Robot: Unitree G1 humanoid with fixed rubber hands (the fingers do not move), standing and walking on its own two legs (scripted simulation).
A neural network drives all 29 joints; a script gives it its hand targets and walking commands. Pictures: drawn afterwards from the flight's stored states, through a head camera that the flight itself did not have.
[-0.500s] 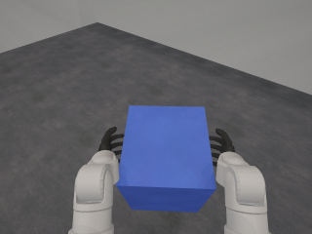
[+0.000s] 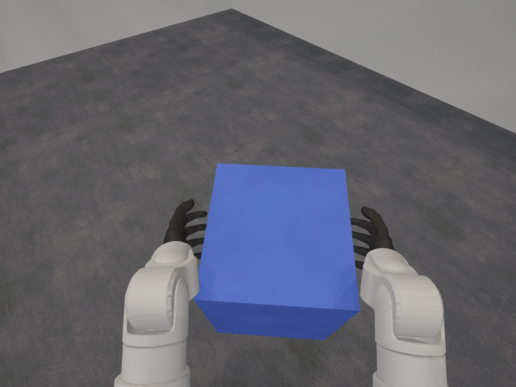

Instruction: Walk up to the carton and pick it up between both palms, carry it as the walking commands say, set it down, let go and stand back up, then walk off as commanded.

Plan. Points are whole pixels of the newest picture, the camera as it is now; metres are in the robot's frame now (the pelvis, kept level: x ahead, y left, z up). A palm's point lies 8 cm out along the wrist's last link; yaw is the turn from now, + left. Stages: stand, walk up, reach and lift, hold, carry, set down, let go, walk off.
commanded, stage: carry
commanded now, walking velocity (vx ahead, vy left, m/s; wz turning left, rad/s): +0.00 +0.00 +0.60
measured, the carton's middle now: (275, 259) +0.34 +0.00 +0.00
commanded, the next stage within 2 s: none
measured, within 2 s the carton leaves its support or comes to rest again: neither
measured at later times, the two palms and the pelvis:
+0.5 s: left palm (109, 304) +0.22 +0.21 +0.10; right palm (308, 244) +0.31 -0.05 +0.08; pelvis +0.00 -0.01 -0.01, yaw +20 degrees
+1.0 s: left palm (59, 344) +0.17 +0.24 +0.11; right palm (279, 247) +0.29 -0.01 +0.12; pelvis -0.02 +0.00 +0.01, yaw +24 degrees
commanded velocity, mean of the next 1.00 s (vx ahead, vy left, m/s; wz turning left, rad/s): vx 0.00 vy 0.00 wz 0.23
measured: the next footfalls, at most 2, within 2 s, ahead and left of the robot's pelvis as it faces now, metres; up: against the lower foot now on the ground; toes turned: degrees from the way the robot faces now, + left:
left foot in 0.20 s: +0.07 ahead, +0.14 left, +0.00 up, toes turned +15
right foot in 0.46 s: +0.10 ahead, -0.10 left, +0.00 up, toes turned +27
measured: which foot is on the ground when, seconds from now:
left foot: up 0.00-0.18, down 0.20-0.48, up 0.50-0.72, down 0.74-1.00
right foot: down 0.00-0.20, up 0.22-0.44, down 0.46-1.00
